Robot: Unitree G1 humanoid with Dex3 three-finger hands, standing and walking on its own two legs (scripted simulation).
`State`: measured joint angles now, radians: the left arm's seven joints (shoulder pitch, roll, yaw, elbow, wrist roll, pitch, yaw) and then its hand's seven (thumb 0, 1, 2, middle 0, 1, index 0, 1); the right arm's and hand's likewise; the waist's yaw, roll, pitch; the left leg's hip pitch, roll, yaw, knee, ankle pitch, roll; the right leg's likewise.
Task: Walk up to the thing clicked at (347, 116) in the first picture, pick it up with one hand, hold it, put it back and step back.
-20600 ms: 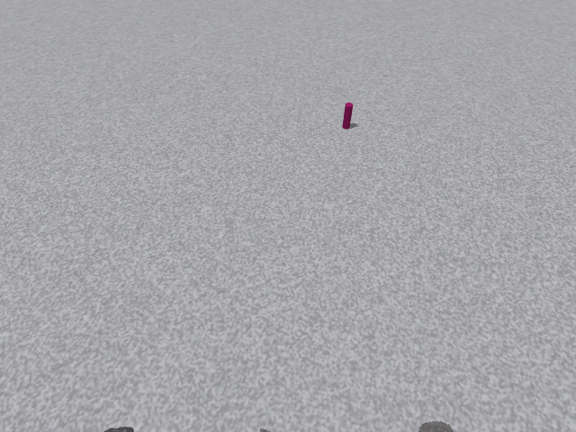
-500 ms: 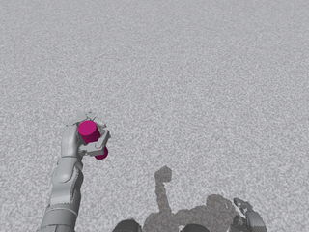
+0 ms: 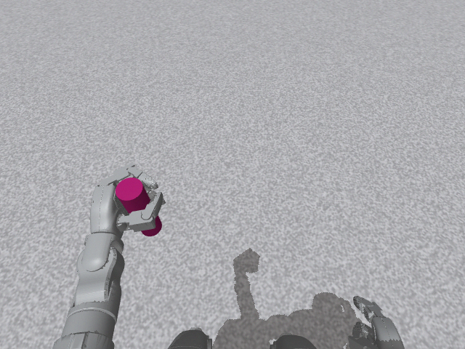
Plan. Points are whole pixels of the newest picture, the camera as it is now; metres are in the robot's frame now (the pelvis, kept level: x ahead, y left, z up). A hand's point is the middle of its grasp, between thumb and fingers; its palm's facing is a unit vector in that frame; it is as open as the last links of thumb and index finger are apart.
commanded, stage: hold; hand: left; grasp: from the side
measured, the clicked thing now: (141, 210) +0.33 +0.18 +0.03
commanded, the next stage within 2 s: crouch in 0.44 s
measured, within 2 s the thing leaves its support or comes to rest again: neither
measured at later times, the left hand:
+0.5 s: hand (147, 200) +0.34 +0.17 +0.06, palm faces +0.05 -1.00 +0.01, open 5.4 cm
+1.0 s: hand (159, 224) +0.35 +0.18 -0.07, palm faces +0.04 -1.00 +0.01, open 5.4 cm
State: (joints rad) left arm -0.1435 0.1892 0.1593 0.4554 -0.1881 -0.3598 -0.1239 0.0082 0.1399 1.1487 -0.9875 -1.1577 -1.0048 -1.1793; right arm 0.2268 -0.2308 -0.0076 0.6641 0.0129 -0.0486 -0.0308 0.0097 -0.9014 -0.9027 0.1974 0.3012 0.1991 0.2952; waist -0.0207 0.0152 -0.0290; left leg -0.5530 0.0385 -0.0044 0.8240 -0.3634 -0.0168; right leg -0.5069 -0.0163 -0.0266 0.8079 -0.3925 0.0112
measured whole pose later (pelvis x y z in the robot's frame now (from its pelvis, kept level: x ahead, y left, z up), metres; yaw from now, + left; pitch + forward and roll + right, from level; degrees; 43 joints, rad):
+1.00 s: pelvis -0.01 +0.00 -0.06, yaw +0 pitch +19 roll -2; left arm -0.30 0.22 0.23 0.77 -0.17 -0.61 -0.18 0.01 0.14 1.15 -0.99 -1.15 -1.01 -1.18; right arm 0.21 -0.24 -0.02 0.67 -0.03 -0.08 0.02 0.01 -0.88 -0.90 0.20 0.30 0.20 0.30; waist -0.06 -0.02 -0.11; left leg -1.03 0.04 -0.03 1.20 -0.49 -0.02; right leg -0.98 -0.02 -0.03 1.18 -0.52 0.01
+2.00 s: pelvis -0.08 +0.00 -0.40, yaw -7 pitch +28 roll -6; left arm -0.70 0.50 0.52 1.17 -0.11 -0.77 -0.27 0.01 0.13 1.16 -1.00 -1.15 -1.02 -1.17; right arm 0.09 -0.29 0.11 0.72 -0.14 -0.03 0.09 0.00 -0.89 -0.90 0.20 0.30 0.20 0.30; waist -0.17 -0.05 -0.03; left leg -2.24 0.04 -0.16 2.40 -0.66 -0.03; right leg -2.15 0.02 -0.08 2.35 -0.69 0.02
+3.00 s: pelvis -0.08 +0.02 -0.45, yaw -14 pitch +18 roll -14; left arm -0.68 0.77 0.56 1.34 -0.09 -0.95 -0.18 0.01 0.12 1.17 -1.00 -1.14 -1.02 -1.17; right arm -0.08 -0.36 0.38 0.62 -0.28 0.02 0.12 0.00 -0.91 -0.90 0.20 0.30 0.20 0.30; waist -0.26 -0.21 0.22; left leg -2.26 0.03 -0.32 2.61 -0.69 -0.03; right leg -2.11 0.08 -0.20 2.44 -0.67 0.06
